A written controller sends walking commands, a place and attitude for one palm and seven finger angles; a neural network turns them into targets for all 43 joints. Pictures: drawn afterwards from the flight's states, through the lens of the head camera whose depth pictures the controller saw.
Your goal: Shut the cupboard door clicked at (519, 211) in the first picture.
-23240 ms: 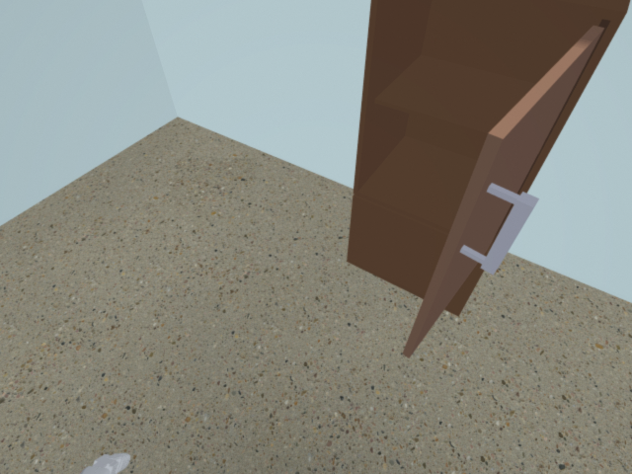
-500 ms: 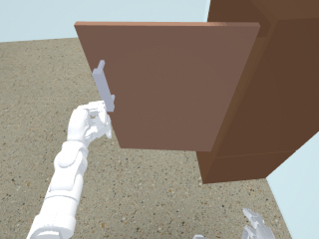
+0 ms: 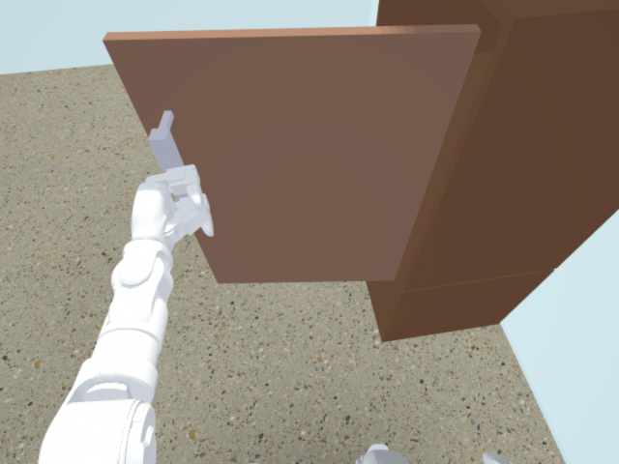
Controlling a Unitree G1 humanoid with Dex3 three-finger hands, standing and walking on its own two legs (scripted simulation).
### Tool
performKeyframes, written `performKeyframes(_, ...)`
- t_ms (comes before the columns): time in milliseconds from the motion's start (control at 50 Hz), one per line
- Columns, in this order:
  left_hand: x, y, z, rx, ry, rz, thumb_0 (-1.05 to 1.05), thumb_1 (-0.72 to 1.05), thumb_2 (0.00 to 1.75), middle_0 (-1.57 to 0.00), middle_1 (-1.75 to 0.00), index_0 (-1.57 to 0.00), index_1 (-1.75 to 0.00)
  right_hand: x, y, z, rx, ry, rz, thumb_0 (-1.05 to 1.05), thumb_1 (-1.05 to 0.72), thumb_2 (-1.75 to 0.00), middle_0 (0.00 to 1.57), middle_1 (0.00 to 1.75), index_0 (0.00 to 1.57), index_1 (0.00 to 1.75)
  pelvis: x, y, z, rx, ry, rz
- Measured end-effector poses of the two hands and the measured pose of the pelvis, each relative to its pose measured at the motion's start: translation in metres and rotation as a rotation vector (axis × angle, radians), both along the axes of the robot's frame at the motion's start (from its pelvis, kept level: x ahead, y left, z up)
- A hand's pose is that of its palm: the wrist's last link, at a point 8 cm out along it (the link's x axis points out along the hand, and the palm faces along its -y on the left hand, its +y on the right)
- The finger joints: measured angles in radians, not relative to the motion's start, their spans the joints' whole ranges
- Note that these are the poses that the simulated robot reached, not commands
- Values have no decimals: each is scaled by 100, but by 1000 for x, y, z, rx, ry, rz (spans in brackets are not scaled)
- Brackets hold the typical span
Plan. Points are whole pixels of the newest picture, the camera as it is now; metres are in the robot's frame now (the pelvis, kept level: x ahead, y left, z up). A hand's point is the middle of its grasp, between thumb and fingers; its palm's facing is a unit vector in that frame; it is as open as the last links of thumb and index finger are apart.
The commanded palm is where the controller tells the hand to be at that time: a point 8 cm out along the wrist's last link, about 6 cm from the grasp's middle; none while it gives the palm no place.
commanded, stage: bring the fist close to the handle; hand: left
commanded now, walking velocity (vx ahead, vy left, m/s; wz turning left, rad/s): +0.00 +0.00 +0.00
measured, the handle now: (179, 165) +0.50 +0.19 +0.08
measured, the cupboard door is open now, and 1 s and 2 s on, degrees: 82 71 59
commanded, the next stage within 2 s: push the door shut along its arc in 0.12 s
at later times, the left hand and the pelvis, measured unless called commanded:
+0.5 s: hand (202, 194) +0.44 +0.15 +0.09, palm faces -0.05 -1.00 -0.03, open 3.1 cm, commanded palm +0.43 +0.20 +0.09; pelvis -0.01 +0.01 -0.01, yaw +1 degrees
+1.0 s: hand (230, 160) +0.51 +0.12 +0.09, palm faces -0.20 -0.98 -0.01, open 3.1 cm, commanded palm +0.50 +0.18 +0.09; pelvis -0.01 +0.01 -0.02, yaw +0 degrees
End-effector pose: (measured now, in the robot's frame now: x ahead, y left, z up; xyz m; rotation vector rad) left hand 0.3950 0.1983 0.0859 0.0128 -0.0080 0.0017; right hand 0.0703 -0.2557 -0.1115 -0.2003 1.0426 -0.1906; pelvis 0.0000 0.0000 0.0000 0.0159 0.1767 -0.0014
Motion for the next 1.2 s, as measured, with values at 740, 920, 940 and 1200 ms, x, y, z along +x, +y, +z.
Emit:
performKeyframes(740, 67, 0, 2, 13, 32, -118, 2, 89, 90, -130, -150, -130, -150, -42, -2, -13, -45, 129, -28, 1, -91, -90, 20, 30, 20, 30, -10, 7, -14, -14, 87, 22)
performKeyframes(920, 95, -13, 3, 9, 42, -184, 2, 90, 90, -130, -150, -129, -150, -77, -5, -13, -63, 217, -77, 1, -91, -90, 20, 30, 20, 30, -10, 9, -19, -20, 128, 17)
performKeyframes(940, 98, -15, 2, 4, 44, -188, 2, 90, 90, -130, -150, -130, -150, -79, -5, -13, -63, 224, -82, 1, -91, -90, 20, 30, 20, 30, -9, 9, -19, -20, 131, 15)
performKeyframes(1200, 134, -31, 4, 6, 61, -250, 2, 90, 90, -130, -150, -130, -150, -96, 1, -13, -63, 266, -133, 1, -91, -90, 20, 30, 20, 30, -6, 10, -24, -26, 178, 0)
